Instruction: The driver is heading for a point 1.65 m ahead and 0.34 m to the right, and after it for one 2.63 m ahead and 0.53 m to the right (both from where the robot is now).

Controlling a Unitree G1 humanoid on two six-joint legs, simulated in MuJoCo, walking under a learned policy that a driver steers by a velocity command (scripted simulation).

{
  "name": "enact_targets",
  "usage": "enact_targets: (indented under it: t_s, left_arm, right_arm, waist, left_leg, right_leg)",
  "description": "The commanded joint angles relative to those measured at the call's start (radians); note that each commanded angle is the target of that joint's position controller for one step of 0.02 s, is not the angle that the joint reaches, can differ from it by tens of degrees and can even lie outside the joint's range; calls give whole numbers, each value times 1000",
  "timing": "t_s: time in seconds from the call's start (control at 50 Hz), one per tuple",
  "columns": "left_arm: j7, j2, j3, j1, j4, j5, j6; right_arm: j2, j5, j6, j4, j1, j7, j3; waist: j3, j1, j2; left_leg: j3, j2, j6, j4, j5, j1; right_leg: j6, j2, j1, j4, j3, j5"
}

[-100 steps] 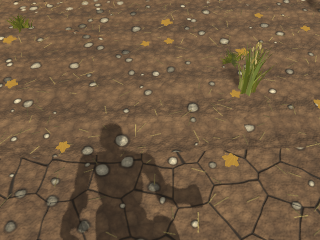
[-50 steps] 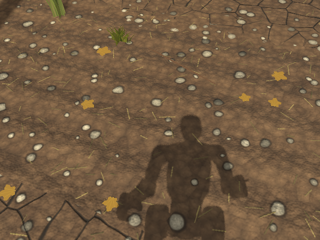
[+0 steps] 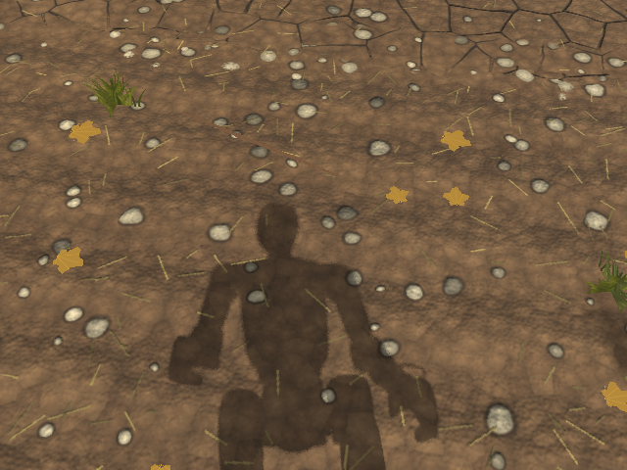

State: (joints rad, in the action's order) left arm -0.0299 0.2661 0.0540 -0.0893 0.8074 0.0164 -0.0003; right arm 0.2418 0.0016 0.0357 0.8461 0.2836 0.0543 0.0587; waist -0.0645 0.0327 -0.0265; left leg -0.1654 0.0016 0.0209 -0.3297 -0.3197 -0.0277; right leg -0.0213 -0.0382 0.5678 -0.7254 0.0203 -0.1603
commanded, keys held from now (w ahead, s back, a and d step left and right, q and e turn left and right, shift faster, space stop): e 0.62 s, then no key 0.38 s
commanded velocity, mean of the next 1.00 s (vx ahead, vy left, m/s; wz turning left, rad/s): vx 0.02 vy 0.00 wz -0.45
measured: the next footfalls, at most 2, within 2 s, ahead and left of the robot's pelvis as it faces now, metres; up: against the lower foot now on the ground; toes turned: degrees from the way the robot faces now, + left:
right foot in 0.10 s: +0.17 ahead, -0.11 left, +0.00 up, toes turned -4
left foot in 0.54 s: +0.19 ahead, +0.09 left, +0.00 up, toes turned -26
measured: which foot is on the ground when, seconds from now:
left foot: down 0.00-0.08, up 0.10-0.52, down 0.54-1.00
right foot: up 0.00-0.08, down 0.10-0.54, up 0.56-0.90, down 0.92-1.00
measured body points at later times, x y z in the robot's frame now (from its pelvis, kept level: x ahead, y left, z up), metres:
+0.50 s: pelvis +0.08 -0.01 -0.01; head +0.12 -0.02 +0.44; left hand +0.30 +0.23 -0.10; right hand +0.15 -0.31 -0.11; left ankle +0.15 +0.13 -0.72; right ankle +0.13 -0.11 -0.74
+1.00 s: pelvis +0.08 -0.02 +0.00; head +0.10 -0.04 +0.44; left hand +0.35 +0.13 -0.10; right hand +0.06 -0.31 -0.12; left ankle +0.15 +0.12 -0.74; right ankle +0.02 -0.11 -0.74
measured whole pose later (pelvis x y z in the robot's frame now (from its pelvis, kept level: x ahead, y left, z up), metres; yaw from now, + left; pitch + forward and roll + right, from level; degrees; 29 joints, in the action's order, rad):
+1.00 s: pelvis +0.08 -0.02 +0.00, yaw -27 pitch +1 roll +0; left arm 0.01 0.24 0.04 -0.17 0.65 -0.02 -0.04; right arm 0.28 -0.01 0.01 0.76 0.21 0.01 0.04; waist -0.03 0.04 0.04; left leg -0.01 0.07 -0.04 -0.58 -0.37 -0.28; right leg 0.02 0.03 0.24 -0.50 -0.03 -0.28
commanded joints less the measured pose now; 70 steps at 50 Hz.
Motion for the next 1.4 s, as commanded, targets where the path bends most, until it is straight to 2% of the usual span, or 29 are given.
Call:
enact_targets:
  t_s: [0.02, 0.08, 0.1, 0.12, 0.14, 0.16, 0.18, 0.22, 0.26, 0.32, 0.46, 0.52, 0.54, 0.56, 0.58, 0.6, 0.62, 0.66, 0.72, 0.84, 0.9, 0.92, 0.94, 0.96, 0.98, 1.0, 1.08, 1.2, 1.4]
  left_arm:
    - [-19, 82, 24, 4, -91, -5, 2]
    - [-13, 159, 69, -175, -61, -12, 10]
    - [15, 267, 97, -239, -72, -15, 9]
    - [18, 322, 93, -214, -103, -43, 16]
    - [12, 260, 79, -187, -124, -31, 21]
    - [13, 221, 72, -108, -137, -20, 24]
    - [20, 177, 61, -39, -146, -1, 20]
    - [35, 150, 50, 19, -166, -9, 3]
    - [46, 168, 57, 1, -175, -24, -2]
    - [59, 187, 67, -33, -182, -15, -6]
    - [65, 191, 70, -54, -207, -10, -29]
    - [70, 181, 66, -39, -221, 5, -44]
    - [72, 153, 57, -63, -225, 8, -47]
    - [67, 101, 47, -105, -243, 7, -44]
    - [62, 169, 69, -81, -257, 0, -27]
    - [57, 229, 90, -105, -235, -5, -24]
    - [57, 222, 94, -132, -207, 0, -32]
    - [62, 160, 78, -157, -187, -6, -53]
    - [59, 105, 54, -90, -221, 5, -50]
    - [42, 84, 29, -50, -246, -3, -43]
    - [36, 89, 33, -125, -207, -9, -40]
    - [43, 126, 37, -138, -215, -15, -40]
    - [57, 209, 50, -154, -227, -29, -45]
    - [47, 141, 28, -104, -217, -44, -36]
    - [37, 94, 14, -50, -232, -48, -20]
    - [37, 75, 9, -31, -218, -48, -10]
    - [37, 78, 5, -53, -199, -36, 0]
    - [40, 76, 3, -65, -175, -31, 1]
    - [41, 64, 5, -86, -108, -27, 3]
  right_arm:
    - [200, 19, 1, -63, -63, 10, 51]
    - [180, 25, -5, -71, -73, 7, 48]
    - [137, -19, 1, -92, -40, -2, 29]
    - [73, -36, 7, -124, 21, -14, 7]
    - [132, -9, 8, -115, -17, -27, 18]
    - [157, 20, 4, -137, -64, -29, 23]
    - [167, 11, -6, -117, -91, -14, 31]
    - [174, -14, -28, -120, -108, 4, 39]
    - [139, -19, -28, -122, -78, 2, 32]
    - [117, -15, -24, -137, -103, 4, 20]
    - [137, 3, -3, -160, -143, -15, 23]
    - [142, 9, 11, -138, -65, -30, 31]
    - [188, -2, 11, -132, -33, -29, 45]
    - [284, -29, -1, -146, -64, -23, 65]
    - [263, -63, -4, -160, -83, -28, 63]
    - [208, -56, -1, -191, -138, -23, 47]
    - [169, -38, -3, -203, -180, -19, 38]
    - [143, -10, -7, -205, -180, -14, 25]
    - [156, -16, -21, -191, -121, -11, 26]
    - [210, 3, -35, -173, -96, -25, 41]
    - [182, 27, -34, -147, -79, -31, 26]
    - [155, 10, -22, -135, -39, -36, 14]
    - [89, -40, -6, -155, -21, -50, -10]
    - [90, -30, -4, -173, -84, -44, -13]
    - [136, -20, -10, -164, -111, -38, -2]
    - [124, -20, -12, -155, -119, -37, -4]
    - [159, -20, -22, -116, -71, -36, -1]
    - [132, -18, -11, -66, -66, -34, -4]
    - [135, -12, -16, 1, -55, -17, -3]
  waist:
    - [71, -37, 145]
    - [167, -122, 56]
    - [238, -129, -149]
    - [386, -54, -245]
    - [415, -96, -107]
    - [303, -73, -86]
    - [192, -49, 0]
    - [130, -18, -43]
    - [148, -8, -73]
    - [181, -27, -84]
    - [183, -58, -130]
    - [179, -8, -130]
    - [190, -8, -73]
    - [174, -67, 201]
    - [145, -45, 324]
    - [138, -62, 223]
    - [126, -77, 166]
    - [107, -64, 146]
    - [101, -23, 178]
    - [141, 10, 241]
    - [123, -35, 197]
    - [164, -25, 132]
    - [226, 13, -125]
    - [201, -8, -216]
    - [147, -12, -145]
    - [143, -4, -140]
    - [84, -11, -67]
    - [68, -13, 9]
    - [73, -11, 12]
  left_leg:
    - [54, 267, 117, -44, 773, -30]
    - [-2, 179, 39, -397, 763, -101]
    - [-15, 95, -41, -719, 272, -336]
    - [132, -98, -83, -1002, -437, -566]
    - [282, -41, -79, -1076, -386, -592]
    - [269, -12, -62, -1040, -292, -651]
    - [262, 35, -61, -948, -211, -638]
    - [237, 35, -69, -829, -96, -525]
    - [225, 11, -82, -740, -54, -474]
    - [245, 0, -99, -606, -26, -475]
    - [268, -31, -85, -370, -24, -401]
    - [240, -35, -46, -97, 93, -240]
    - [303, 68, -10, -25, 139, -124]
    - [536, 295, 108, 12, 254, -44]
    - [693, 409, 237, 57, 357, -114]
    - [620, 393, 237, 37, 378, -134]
    - [510, 323, 189, 13, 382, -144]
    - [405, 255, 162, -10, 420, -132]
    - [328, 221, 185, -12, 477, -80]
    - [314, 252, 204, -48, 525, -84]
    - [293, 218, 138, -105, 462, -157]
    - [267, 187, 64, -144, 342, -240]
    - [172, 96, -23, -298, 22, -370]
    - [175, 69, -63, -277, -180, -351]
    - [179, 76, -80, -289, -141, -316]
    - [175, 70, -82, -235, -36, -295]
    - [179, 75, -77, -140, 183, -190]
    - [177, 71, -78, -112, 202, -178]
    - [172, 70, -78, -110, 210, -149]
  right_leg:
    - [34, 11, -107, 61, 27, 2]
    - [121, 92, -385, 246, 50, 158]
    - [215, -113, -611, 256, -240, 610]
    - [461, -357, -759, 310, -697, 715]
    - [474, -334, -714, 349, -649, 563]
    - [428, -295, -597, 395, -570, 285]
    - [337, -218, -461, 425, -471, 102]
    - [265, -119, -260, 447, -365, 2]
    - [266, -87, -216, 446, -336, 53]
    - [266, -89, -252, 433, -374, 12]
    - [232, -88, -299, 402, -512, -84]
    - [185, -44, -285, 337, -524, -21]
    - [137, 7, -204, 258, -476, -111]
    - [72, 155, -23, 37, -282, -336]
    - [27, 189, 82, -202, -186, -460]
    - [3, 136, 73, -358, -203, -399]
    - [-15, 127, 68, -418, -184, -338]
    - [-52, 125, 79, -522, -172, -271]
    - [-77, 115, 71, -402, -117, -244]
    - [-60, 62, -185, 12, -17, -271]
    - [7, 74, -394, 398, 3, 28]
    - [38, -3, -542, 395, -99, 172]
    - [117, -202, -667, 319, -301, 518]
    - [249, -267, -489, 347, -346, 427]
    - [246, -211, -440, 367, -310, 304]
    - [200, -158, -432, 360, -266, 219]
    - [99, -59, -342, 357, -190, 18]
    - [92, -33, -360, 322, -167, 72]
    - [83, -10, -363, 317, -139, 95]
Velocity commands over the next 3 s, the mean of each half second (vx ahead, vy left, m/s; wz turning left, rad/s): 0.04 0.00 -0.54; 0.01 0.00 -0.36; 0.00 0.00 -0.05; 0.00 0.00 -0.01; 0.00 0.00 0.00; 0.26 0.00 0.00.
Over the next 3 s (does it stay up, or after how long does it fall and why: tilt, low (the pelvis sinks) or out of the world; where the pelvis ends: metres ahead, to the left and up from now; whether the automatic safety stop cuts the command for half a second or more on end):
stays up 0.20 -0.02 0.01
